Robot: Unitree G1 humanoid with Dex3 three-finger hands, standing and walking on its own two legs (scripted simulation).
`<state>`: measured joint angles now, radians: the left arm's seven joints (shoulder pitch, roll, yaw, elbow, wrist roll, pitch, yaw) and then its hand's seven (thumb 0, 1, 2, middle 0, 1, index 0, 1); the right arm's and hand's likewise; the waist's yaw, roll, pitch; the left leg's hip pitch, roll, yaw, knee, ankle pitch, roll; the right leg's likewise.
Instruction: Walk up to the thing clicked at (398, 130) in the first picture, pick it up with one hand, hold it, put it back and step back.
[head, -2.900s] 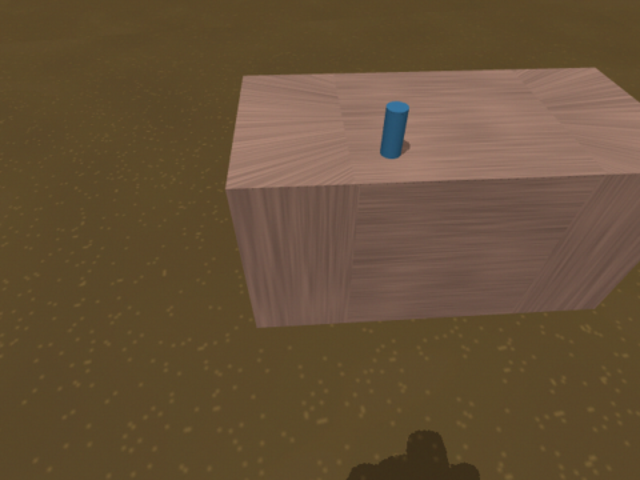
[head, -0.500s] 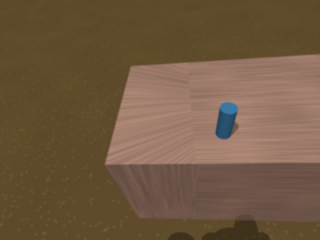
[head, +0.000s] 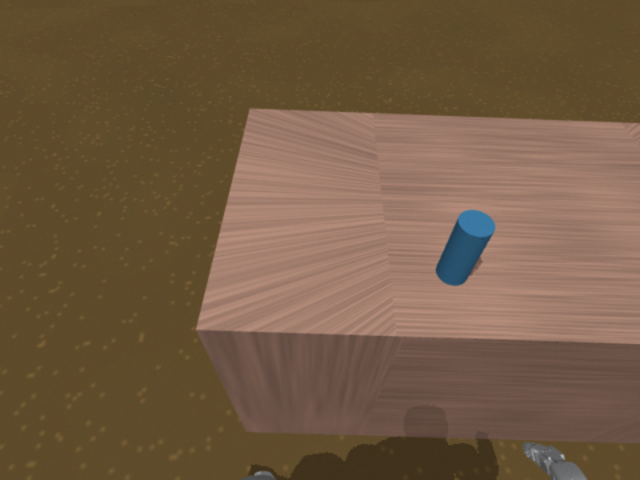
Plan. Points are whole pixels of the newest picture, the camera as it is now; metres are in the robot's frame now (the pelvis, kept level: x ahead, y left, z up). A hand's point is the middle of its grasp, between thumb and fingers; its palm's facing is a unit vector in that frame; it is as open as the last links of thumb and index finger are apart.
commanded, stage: walk up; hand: right
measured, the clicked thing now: (463, 249) +0.49 -0.22 -0.03
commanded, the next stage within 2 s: stand in 1.14 s
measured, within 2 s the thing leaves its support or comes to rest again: neither
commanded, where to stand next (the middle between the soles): +0.05 -0.01 m, yaw +1 degrees
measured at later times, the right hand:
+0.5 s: hand out of the picture +0.07 -0.25 -0.13, palm faces -0.01 +0.94 -0.33, open 7.4 cm
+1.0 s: hand out of the picture +0.11 -0.25 -0.12, palm faces -0.01 +0.95 -0.32, open 7.4 cm
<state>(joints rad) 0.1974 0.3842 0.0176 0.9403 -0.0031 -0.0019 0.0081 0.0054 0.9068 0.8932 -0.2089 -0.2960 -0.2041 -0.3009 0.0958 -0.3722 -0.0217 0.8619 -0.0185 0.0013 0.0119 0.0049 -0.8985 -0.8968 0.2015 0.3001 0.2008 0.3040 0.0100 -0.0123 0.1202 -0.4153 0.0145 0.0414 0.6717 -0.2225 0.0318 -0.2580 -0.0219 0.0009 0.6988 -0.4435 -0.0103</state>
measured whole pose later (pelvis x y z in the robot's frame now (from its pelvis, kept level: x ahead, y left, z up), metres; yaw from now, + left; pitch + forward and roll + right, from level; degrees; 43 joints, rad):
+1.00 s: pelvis +0.02 +0.00 +0.03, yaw +0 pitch -2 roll -1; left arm 0.11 0.36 0.01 1.15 0.01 -0.01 -0.01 0.01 0.91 0.89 -0.21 -0.30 -0.20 -0.30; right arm 0.05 -0.34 -0.01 1.14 -0.01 0.00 0.02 0.01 -0.90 -0.90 0.20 0.30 0.20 0.30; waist 0.00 0.01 0.04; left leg -0.23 0.01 0.03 0.35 -0.08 0.02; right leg -0.06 -0.02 0.00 0.33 -0.23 0.03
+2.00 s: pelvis +0.04 +0.00 +0.03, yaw +0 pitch -2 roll +0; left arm 0.14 0.35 0.01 1.11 0.02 -0.01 0.00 0.01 0.91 0.89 -0.21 -0.30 -0.20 -0.30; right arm 0.08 -0.35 0.00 1.14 -0.01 -0.01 0.01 0.01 -0.90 -0.90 0.20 0.30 0.20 0.30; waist -0.01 -0.01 0.04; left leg -0.19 0.00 0.04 0.35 -0.13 0.02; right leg -0.01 -0.03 0.01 0.29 -0.25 0.03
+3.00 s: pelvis +0.05 +0.00 +0.03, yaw +0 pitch -2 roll +0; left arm 0.16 0.35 0.01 1.10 0.02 0.00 0.00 0.01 0.91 0.89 -0.21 -0.30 -0.20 -0.30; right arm 0.10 -0.35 0.00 1.14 -0.01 -0.01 0.01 0.01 -0.90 -0.90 0.20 0.30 0.20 0.30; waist -0.01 -0.01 0.05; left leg -0.19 -0.01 0.04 0.35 -0.14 0.02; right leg 0.00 -0.04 0.00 0.29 -0.26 0.03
